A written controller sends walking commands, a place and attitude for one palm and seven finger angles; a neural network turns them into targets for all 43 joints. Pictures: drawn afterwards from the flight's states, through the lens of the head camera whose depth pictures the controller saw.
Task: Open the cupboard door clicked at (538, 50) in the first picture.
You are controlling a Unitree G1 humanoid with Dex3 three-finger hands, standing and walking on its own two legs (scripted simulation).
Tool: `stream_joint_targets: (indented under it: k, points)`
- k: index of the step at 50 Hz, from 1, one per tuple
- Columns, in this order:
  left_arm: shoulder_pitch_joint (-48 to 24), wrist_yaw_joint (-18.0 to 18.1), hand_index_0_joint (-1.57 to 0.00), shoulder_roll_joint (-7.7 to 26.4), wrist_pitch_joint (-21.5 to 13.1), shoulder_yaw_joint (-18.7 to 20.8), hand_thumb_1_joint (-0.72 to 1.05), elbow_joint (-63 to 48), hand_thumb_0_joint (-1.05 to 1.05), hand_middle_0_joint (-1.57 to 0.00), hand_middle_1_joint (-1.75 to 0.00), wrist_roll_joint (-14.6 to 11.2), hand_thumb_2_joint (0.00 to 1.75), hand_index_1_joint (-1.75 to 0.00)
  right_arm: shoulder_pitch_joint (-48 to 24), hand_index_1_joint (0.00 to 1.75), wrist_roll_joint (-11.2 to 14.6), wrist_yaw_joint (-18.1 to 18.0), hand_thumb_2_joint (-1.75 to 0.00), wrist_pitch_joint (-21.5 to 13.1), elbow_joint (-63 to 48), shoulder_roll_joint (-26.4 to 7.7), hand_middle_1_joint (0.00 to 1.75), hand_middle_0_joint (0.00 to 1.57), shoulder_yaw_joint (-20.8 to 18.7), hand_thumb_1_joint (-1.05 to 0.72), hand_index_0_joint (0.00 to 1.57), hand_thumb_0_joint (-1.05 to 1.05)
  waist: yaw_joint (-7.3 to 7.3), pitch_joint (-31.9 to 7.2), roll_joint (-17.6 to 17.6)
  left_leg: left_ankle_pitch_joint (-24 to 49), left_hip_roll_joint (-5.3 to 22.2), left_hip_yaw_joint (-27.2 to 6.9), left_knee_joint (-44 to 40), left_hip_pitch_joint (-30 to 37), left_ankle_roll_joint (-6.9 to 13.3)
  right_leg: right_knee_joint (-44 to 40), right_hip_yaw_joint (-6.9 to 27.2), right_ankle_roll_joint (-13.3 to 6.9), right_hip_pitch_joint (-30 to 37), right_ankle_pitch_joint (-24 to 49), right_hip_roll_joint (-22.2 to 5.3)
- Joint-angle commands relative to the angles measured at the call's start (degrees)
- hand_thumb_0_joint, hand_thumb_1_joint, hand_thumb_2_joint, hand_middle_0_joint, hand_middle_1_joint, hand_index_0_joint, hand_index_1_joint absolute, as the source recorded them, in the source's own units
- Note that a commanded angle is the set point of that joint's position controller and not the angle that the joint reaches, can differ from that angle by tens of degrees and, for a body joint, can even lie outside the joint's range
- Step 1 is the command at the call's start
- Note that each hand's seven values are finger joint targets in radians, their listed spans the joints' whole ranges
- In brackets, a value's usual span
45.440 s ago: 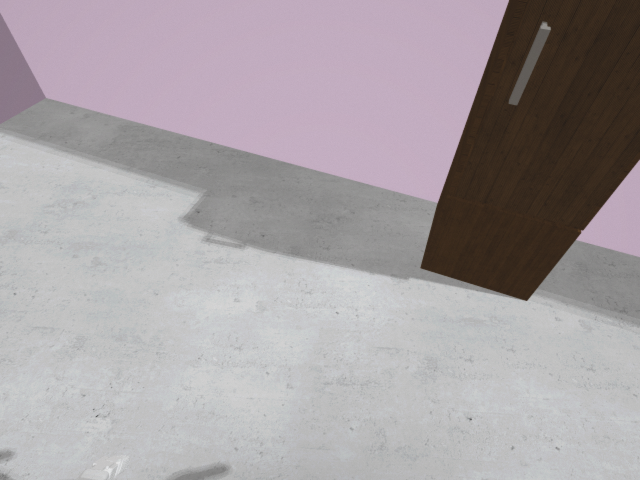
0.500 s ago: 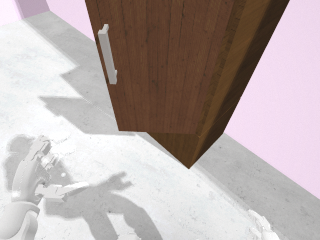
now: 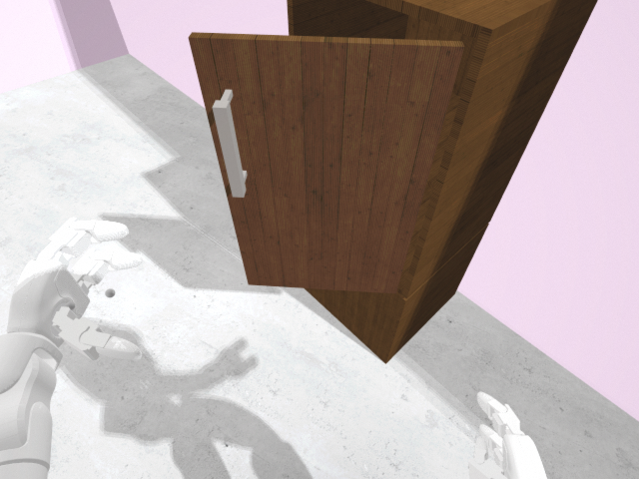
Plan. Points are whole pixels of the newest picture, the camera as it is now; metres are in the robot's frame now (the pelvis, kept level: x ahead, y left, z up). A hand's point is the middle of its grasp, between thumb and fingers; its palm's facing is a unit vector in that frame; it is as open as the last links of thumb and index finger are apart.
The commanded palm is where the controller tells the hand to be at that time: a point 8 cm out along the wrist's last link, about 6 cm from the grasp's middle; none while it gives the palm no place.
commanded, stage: raise the hand with hooked fingers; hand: left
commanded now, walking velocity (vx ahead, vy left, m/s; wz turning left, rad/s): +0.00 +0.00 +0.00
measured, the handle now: (233, 146) +0.57 +0.20 +0.10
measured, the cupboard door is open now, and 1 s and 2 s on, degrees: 43 43 43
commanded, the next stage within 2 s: move the hooked fingers beside the handle in 0.60 s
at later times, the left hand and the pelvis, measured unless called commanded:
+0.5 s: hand (129, 271) +0.30 +0.25 +0.12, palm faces +0.10 -0.99 -0.03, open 14.0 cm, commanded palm +0.27 +0.29 +0.12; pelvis +0.00 -0.02 +0.01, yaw -1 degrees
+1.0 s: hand (147, 245) +0.34 +0.24 +0.12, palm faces +0.05 -1.00 -0.02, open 14.0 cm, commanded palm +0.31 +0.30 +0.12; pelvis -0.01 -0.01 +0.00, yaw -1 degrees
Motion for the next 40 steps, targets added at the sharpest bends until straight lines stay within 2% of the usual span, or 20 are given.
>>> stream_joint_targets:
  k: [1, 4, 5, 7, 10, 13, 14, 17, 18, 19, 21, 24, 26, 28, 30, 32, 33, 36, 38, 40]
  points:
    - [-18.6, -1.0, -0.30, 15.9, -3.7, 7.2, -0.50, -7.0, 0.00, -0.30, -1.20, -2.0, 0.30, -1.20, -3.2, 0.30, 0.4, -1.3, -0.90, -2.7, -6.9, -8.6, 0.30, 0.20, -3.8, -0.90, 0.20, 0.00, -1.69, -10.7, 2.8, 16.0, -1.9, -3.4, -6.8, 7.8, 0.5, -4.7, 2.2, -1.4, 3.0, 15.9, 2.9]
    - [-21.0, -3.5, -0.30, 16.4, 0.0, 5.9, -0.50, -0.9, 0.00, -0.30, -1.20, -1.9, 0.30, -1.20, -3.6, 0.30, 1.0, -1.8, -0.90, -2.2, -6.9, -9.1, 0.30, 0.20, -3.7, -0.90, 0.20, 0.00, -1.68, -8.0, 2.5, 13.2, -2.3, -2.9, -7.5, 6.4, 0.8, -6.1, 2.9, -1.3, 2.7, 14.4, 2.5]
    - [-21.7, -4.1, -0.30, 17.0, 0.9, 6.0, -0.50, -0.2, 0.00, -0.30, -1.20, -1.8, 0.30, -1.20, -3.3, 0.30, 1.0, -2.0, -0.90, -2.0, -7.1, -9.2, 0.30, 0.20, -3.8, -0.90, 0.20, 0.00, -1.71, -9.0, 1.9, 13.2, -2.3, -2.8, -7.5, 6.8, 1.0, -6.3, 3.0, -1.2, 3.0, 14.6, 2.3]
    - [-19.5, -4.9, -0.30, 15.4, 2.1, 4.4, -0.50, 0.5, 0.00, -0.30, -1.20, -1.6, 0.30, -1.20, -3.1, 0.30, 1.1, -1.7, -0.90, -1.9, -7.8, -9.3, 0.30, 0.20, -4.0, -0.90, 0.20, 0.00, -1.43, -10.0, 1.2, 14.3, -2.4, -2.7, -7.4, 6.6, 1.1, -6.2, 2.9, -1.1, 3.5, 15.5, 2.2]
    - [-16.9, -4.4, -0.30, 17.1, 0.7, 6.5, -0.50, -3.1, 0.00, -0.30, -1.20, -1.8, 0.30, -1.20, -2.8, 0.30, 0.8, -0.9, -0.90, -1.9, -9.0, -9.2, 0.30, 0.20, -4.4, -0.90, 0.20, 0.00, -0.32, -13.9, 0.1, 17.8, -2.4, -2.4, -6.9, 8.0, 1.3, -5.4, 3.1, -1.0, 5.9, 19.3, 2.2]
    - [-16.7, -2.3, -0.30, 20.0, -2.2, 10.1, -0.50, -6.7, 0.00, -0.30, -1.20, -2.4, 0.30, -1.20, -2.8, 0.30, 0.3, -0.4, -0.90, -2.0, -9.1, -9.0, 0.30, 0.20, -4.5, -0.90, 0.20, 0.00, 0.31, -14.2, -0.7, 18.4, -2.3, -2.1, -6.9, 8.1, 1.3, -5.3, 3.7, -1.0, 7.1, 20.2, 2.4]
    - [-18.1, -1.6, -0.30, 20.2, -3.2, 10.8, -0.50, -7.9, 0.00, -0.30, -1.20, -2.4, 0.30, -1.20, -3.0, 0.30, 0.2, -0.3, -0.90, -2.1, -9.1, -8.8, 0.30, 0.20, -4.4, -0.90, 0.20, 0.00, 0.32, -15.0, 1.0, 18.2, -2.5, -1.7, -7.2, 8.1, 1.3, -5.4, 4.1, -0.9, 7.6, 20.5, 2.2]
    - [-18.9, 0.0, -0.30, 18.9, -4.5, 10.8, -0.50, -6.7, 0.00, -0.30, -1.20, -2.0, 0.30, -1.20, -2.6, 0.30, 0.3, -0.4, -0.90, -2.2, -8.2, -8.5, 0.30, 0.20, -4.5, -0.90, 0.20, 0.00, -0.26, -13.2, 2.0, 16.7, -2.6, -1.2, -7.5, 8.0, 1.2, -5.8, 4.2, -0.7, 6.3, 19.2, 2.1]
    - [-19.5, 0.1, -0.30, 19.5, -4.3, 10.7, -0.50, -6.0, 0.00, -0.30, -1.20, -1.8, 0.30, -1.20, -2.5, 0.30, 0.2, -0.4, -0.90, -2.1, -8.0, -8.7, 0.30, 0.20, -4.5, -0.90, 0.20, 0.00, -0.40, -12.1, 1.0, 16.0, -2.4, -1.0, -7.4, 7.5, 1.4, -6.0, 4.8, -0.6, 6.3, 18.9, 2.1]
    - [-20.3, -0.2, -0.30, 18.0, -4.0, 9.3, -0.50, -5.2, 0.00, -0.30, -1.20, -1.6, 0.30, -1.20, -2.9, 0.30, 0.5, -0.6, -0.90, -2.0, -7.8, -8.5, 0.30, 0.20, -4.5, -0.90, 0.20, 0.00, -0.97, -10.6, 2.3, 15.0, -2.5, -0.7, -7.6, 7.3, 1.4, -6.4, 5.0, -0.5, 5.5, 18.3, 1.9]
    - [-21.0, -0.8, -0.30, 17.0, -3.4, 7.5, -0.50, -4.4, 0.00, -0.30, -1.20, -0.9, 0.30, -1.20, -2.9, 0.30, 0.7, -0.9, -0.90, -2.0, -7.5, -8.5, 0.30, 0.20, -4.6, -0.90, 0.20, 0.00, -1.27, -10.5, 4.8, 14.4, -2.6, -0.5, -7.6, 7.8, 1.4, -6.7, 5.2, -0.6, 5.0, 17.7, 1.8]
    - [-20.9, -2.1, -0.30, 16.0, -2.5, 5.5, -0.50, -4.1, 0.00, -0.30, -1.20, -0.7, 0.30, -1.20, -3.0, 0.30, 0.9, -1.2, -0.90, -2.1, -7.7, -8.6, 0.30, 0.20, -4.6, -0.90, 0.20, 0.00, -1.62, -10.5, 2.9, 13.7, -2.5, -0.5, -7.5, 7.8, 1.6, -7.1, 5.3, -0.4, 5.0, 17.1, 1.7]
    - [-19.9, -2.3, -0.30, 16.7, -2.6, 6.4, -0.50, -4.6, 0.00, -0.30, -1.20, -1.0, 0.30, -1.20, -2.9, 0.30, 0.9, -1.3, -0.90, -2.1, -7.9, -8.6, 0.30, 0.20, -4.7, -0.90, 0.20, 0.00, -1.31, -11.8, 2.2, 14.3, -2.5, -0.8, -7.7, 8.3, 1.6, -7.0, 5.0, -0.5, 5.6, 17.3, 1.9]
    - [-18.6, -2.3, -0.30, 18.2, -2.7, 8.5, -0.50, -4.0, 0.00, -0.30, -1.20, -1.8, 0.30, -1.20, -2.8, 0.30, 0.6, -1.3, -0.90, -2.1, -8.0, -8.8, 0.30, 0.20, -4.6, -0.90, 0.20, 0.00, -0.71, -12.2, -0.9, 14.9, -2.5, -0.9, -7.4, 7.7, 1.6, -6.8, 5.4, -0.2, 6.8, 18.5, 1.8]
    - [-18.7, -2.1, -0.30, 18.2, -2.9, 9.5, -0.50, -3.2, 0.00, -0.30, -1.20, -2.6, 0.30, -1.20, -3.3, 0.30, 0.7, -1.3, -0.90, -2.1, -8.0, -8.6, 0.30, 0.20, -4.5, -0.90, 0.20, 0.00, -0.60, -11.7, -2.3, 13.7, -2.6, -0.9, -7.7, 6.7, 1.5, -7.1, 5.6, 0.0, 6.6, 17.5, 1.8]
    - [-19.4, -1.6, -0.30, 17.5, -3.3, 9.2, -0.50, -3.0, 0.00, -0.30, -1.20, -2.3, 0.30, -1.20, -3.5, 0.30, 0.8, -1.3, -0.90, -2.1, -7.9, -8.4, 0.30, 0.20, -4.4, -0.90, 0.20, 0.00, -0.65, -10.9, 0.0, 13.6, -2.6, -0.8, -8.0, 7.2, 1.3, -7.0, 5.1, -0.2, 5.6, 16.8, 1.9]
    - [-19.8, -1.6, -0.30, 17.7, -3.1, 8.7, -0.50, -2.0, 0.00, -0.30, -1.20, -2.2, 0.30, -1.20, -3.3, 0.30, 0.7, -1.2, -0.90, -2.0, -7.9, -8.6, 0.30, 0.20, -4.2, -0.90, 0.20, 0.00, -0.56, -9.8, -0.5, 13.0, -2.6, -0.8, -8.0, 6.6, 1.3, -7.2, 5.4, -0.3, 5.4, 16.1, 1.9]
    - [-22.7, -1.4, -0.30, 15.6, -3.0, 5.7, -0.50, -2.5, 0.00, -0.30, -1.20, -1.0, 0.30, -1.20, -3.6, 0.30, 0.9, -1.3, -0.90, -2.2, -7.8, -8.4, 0.30, 0.20, -4.2, -0.90, 0.20, 0.00, -1.50, -9.4, 2.5, 11.7, -2.6, -0.9, -8.5, 7.4, 1.4, -7.4, 5.0, -0.5, 3.6, 14.0, 1.9]
    - [-27.3, -1.3, -0.30, 16.7, -3.0, 5.2, -0.50, -0.9, 0.00, -0.30, -1.20, -0.5, 0.30, -1.20, -2.9, 0.30, 0.9, -1.7, -0.90, -2.0, -7.0, -8.7, 0.30, 0.20, -4.1, -0.90, 0.20, 0.00, -2.60, -8.7, 0.3, 10.3, -2.4, -1.1, -8.1, 7.2, 1.5, -7.8, 5.4, -0.3, 2.5, 12.0, 2.0]
    - [-31.5, -1.5, -0.30, 17.6, -3.6, 5.1, -0.50, 0.2, 0.00, -0.30, -1.20, -0.1, 0.30, -1.20, -2.4, 0.30, 1.0, -2.0, -0.90, -2.0, -6.4, -8.9, 0.30, 0.20, -4.2, -0.90, 0.20, 0.00, -3.28, -9.6, 0.8, 9.2, -2.5, -1.3, -8.0, 7.4, 1.5, -8.0, 5.6, -0.3, 2.0, 10.5, 1.9]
